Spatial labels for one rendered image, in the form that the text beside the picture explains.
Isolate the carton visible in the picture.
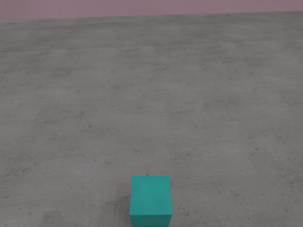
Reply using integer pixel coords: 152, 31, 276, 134
129, 176, 172, 227

